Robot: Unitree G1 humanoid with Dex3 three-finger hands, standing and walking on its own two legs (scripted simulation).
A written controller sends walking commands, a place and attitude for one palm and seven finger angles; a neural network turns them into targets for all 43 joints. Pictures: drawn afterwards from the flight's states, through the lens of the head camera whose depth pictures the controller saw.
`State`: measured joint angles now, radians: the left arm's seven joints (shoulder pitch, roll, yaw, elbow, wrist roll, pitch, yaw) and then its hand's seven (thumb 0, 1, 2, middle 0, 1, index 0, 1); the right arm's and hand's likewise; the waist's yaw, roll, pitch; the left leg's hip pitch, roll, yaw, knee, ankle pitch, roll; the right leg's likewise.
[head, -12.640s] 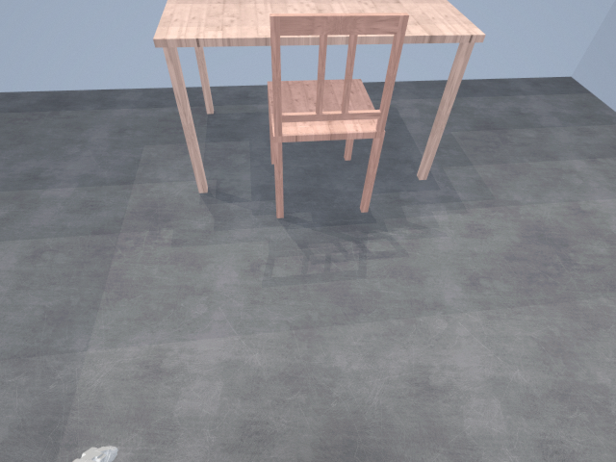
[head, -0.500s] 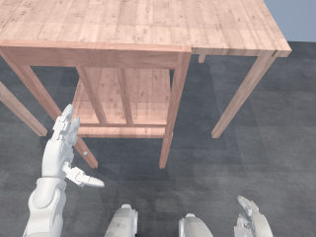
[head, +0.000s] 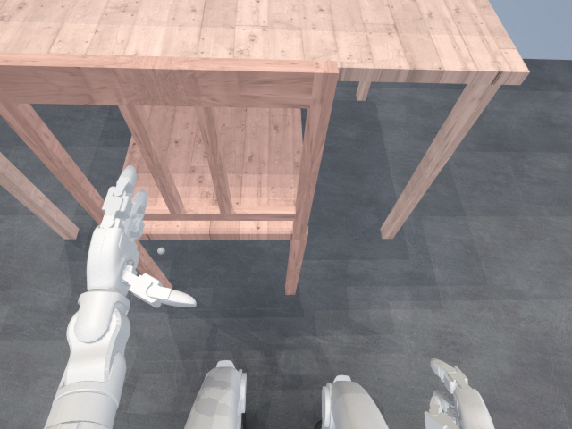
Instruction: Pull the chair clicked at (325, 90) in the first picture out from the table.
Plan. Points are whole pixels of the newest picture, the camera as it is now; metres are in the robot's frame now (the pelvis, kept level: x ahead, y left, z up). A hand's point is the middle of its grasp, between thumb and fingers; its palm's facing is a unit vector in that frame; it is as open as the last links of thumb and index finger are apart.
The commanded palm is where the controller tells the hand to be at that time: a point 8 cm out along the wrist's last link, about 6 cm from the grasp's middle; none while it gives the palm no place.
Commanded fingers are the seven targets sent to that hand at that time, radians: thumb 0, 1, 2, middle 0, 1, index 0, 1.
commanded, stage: aim the fingers beside a spindle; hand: left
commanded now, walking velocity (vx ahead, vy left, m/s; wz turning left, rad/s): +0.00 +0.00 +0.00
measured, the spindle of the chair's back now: (157, 166) +0.50 +0.22 +0.01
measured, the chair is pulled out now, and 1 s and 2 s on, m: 0.00 0.00 -0.02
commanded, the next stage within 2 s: push the fingers through the gap in 0.72 s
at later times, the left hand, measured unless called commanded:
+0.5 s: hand (159, 244) +0.35 +0.19 +0.02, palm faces +0.06 -1.00 -0.04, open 16.9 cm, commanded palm +0.33 +0.23 +0.02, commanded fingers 0.00 -0.50 0.30 -0.06 -0.08 -0.06 -0.08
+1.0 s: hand (161, 239) +0.36 +0.18 +0.02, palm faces +0.06 -1.00 -0.04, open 16.9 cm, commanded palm +0.34 +0.23 +0.02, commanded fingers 0.00 -0.50 0.30 -0.06 -0.08 -0.06 -0.08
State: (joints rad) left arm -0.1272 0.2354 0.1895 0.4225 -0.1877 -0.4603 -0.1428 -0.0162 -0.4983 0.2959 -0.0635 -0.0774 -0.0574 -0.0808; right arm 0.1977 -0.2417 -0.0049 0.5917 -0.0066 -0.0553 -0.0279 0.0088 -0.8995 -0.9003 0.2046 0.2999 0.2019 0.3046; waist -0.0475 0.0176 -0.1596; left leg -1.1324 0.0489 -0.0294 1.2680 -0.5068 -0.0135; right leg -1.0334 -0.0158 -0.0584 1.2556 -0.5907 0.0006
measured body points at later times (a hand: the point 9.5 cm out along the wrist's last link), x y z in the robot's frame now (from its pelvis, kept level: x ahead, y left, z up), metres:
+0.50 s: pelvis +0.00 +0.00 +0.00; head +0.12 +0.01 +0.43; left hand +0.35 +0.24 +0.02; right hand +0.13 -0.26 -0.11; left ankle +0.05 +0.13 -0.62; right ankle +0.01 -0.12 -0.62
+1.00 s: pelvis +0.00 +0.00 +0.00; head +0.11 +0.01 +0.43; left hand +0.35 +0.24 +0.03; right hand +0.14 -0.25 -0.11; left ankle +0.05 +0.13 -0.62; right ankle +0.01 -0.12 -0.62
